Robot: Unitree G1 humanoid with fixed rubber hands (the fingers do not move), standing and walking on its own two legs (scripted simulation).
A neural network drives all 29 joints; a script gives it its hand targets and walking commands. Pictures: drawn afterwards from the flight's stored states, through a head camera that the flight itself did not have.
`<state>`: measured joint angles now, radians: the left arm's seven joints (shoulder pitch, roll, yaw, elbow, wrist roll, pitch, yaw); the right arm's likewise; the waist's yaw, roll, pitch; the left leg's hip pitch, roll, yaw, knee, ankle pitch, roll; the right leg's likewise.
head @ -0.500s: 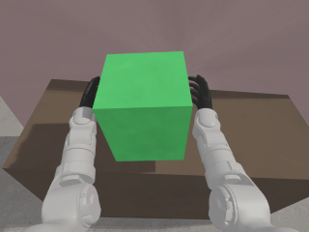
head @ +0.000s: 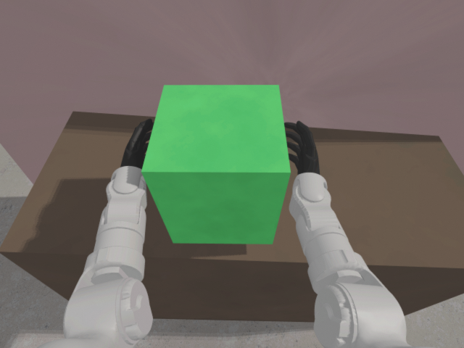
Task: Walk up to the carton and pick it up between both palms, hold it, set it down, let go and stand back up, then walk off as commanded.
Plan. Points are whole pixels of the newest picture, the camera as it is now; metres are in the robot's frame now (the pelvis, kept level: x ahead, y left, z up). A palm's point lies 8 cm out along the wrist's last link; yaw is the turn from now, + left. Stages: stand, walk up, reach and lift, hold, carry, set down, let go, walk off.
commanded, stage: set down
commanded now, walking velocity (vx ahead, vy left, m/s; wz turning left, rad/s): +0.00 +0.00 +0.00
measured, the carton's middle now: (221, 170) +0.43 +0.03 +0.03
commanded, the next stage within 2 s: none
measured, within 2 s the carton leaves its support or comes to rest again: rests again in 1.60 s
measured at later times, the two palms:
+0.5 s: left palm (134, 173) +0.39 +0.19 +0.05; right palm (301, 176) +0.39 -0.11 +0.08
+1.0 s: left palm (137, 175) +0.40 +0.19 +0.04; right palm (299, 178) +0.39 -0.11 +0.06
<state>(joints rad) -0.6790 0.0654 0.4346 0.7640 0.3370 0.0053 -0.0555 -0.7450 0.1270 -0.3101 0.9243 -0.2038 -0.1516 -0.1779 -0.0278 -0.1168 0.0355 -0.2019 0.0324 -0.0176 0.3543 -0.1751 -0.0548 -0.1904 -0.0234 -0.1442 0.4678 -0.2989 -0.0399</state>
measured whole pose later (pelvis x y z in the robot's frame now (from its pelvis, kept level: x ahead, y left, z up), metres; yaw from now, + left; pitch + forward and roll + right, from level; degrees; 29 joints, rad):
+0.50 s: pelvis +0.00 +0.01 +0.00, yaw +0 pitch +1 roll +1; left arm -0.65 0.06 0.44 0.85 0.34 -0.11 -0.03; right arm -0.73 0.13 -0.35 1.01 -0.24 -0.25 -0.17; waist -0.03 -0.12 0.04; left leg -0.22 0.03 -0.02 0.39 -0.20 -0.05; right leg -0.19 -0.02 -0.14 0.47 -0.30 -0.04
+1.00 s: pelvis +0.01 +0.01 +0.00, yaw +0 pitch +3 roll +1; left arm -0.65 0.04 0.47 0.87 0.38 -0.19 -0.02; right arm -0.73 0.13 -0.39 1.04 -0.27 -0.31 -0.16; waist -0.03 -0.12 0.04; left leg -0.25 0.03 -0.02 0.41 -0.21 -0.05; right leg -0.21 -0.02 -0.14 0.47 -0.31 -0.04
